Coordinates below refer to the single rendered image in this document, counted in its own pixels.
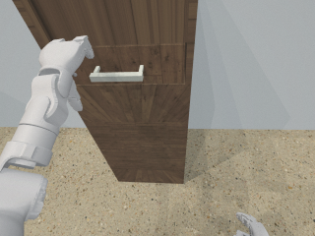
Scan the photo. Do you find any robot left upper arm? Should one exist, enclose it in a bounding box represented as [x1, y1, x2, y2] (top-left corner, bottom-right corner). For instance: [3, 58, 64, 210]
[0, 167, 48, 236]

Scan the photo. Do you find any robot left forearm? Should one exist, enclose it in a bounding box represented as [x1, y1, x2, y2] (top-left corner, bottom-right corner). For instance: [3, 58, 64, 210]
[0, 65, 73, 172]

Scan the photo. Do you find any robot right hand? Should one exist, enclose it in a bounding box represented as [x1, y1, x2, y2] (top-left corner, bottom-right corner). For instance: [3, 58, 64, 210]
[233, 212, 270, 236]

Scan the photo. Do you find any handle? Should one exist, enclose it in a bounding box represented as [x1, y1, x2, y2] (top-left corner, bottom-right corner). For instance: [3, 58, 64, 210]
[90, 65, 144, 83]

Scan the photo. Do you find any cabinet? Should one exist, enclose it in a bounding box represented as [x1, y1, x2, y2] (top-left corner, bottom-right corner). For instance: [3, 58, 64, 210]
[12, 0, 198, 184]

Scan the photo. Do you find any robot left hand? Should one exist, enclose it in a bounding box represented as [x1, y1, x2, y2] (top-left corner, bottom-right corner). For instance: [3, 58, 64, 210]
[38, 35, 95, 112]

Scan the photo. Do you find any drawer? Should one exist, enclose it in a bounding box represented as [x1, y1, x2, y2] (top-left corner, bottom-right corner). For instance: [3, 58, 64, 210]
[72, 42, 185, 85]

